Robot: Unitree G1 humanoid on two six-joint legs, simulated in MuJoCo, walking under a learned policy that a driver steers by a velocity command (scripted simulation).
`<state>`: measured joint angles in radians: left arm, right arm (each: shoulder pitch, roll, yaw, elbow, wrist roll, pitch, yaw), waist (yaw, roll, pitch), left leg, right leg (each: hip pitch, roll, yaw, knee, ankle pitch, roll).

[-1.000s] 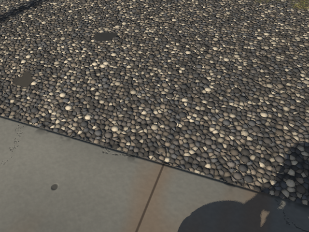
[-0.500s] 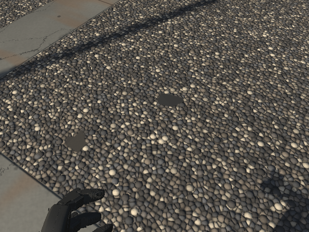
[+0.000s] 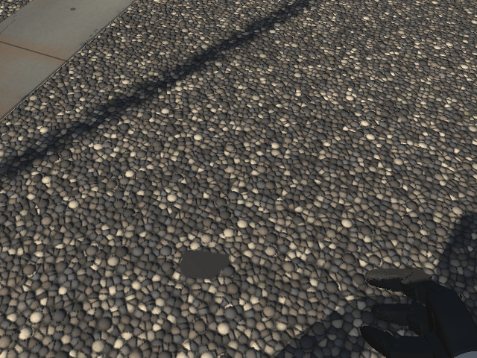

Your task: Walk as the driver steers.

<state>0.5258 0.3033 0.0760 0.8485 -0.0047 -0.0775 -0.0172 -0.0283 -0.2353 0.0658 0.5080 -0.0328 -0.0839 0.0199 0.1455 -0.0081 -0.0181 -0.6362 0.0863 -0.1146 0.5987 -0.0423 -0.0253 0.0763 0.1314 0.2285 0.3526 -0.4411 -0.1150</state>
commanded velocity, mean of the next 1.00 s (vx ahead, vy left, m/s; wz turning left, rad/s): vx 1.00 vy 0.00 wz -0.62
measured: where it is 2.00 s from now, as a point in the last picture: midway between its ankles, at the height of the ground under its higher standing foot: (424, 83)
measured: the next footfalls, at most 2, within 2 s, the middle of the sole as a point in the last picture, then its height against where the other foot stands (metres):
left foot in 0.04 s outside the picture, level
right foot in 0.48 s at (315, 330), level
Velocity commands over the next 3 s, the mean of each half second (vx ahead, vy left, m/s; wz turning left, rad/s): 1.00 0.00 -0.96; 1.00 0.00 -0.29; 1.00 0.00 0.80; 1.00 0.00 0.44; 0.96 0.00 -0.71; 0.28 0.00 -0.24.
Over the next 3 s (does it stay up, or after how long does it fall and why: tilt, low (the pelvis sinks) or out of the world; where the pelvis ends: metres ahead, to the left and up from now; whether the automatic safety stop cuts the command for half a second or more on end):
stays up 2.46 -0.60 0.01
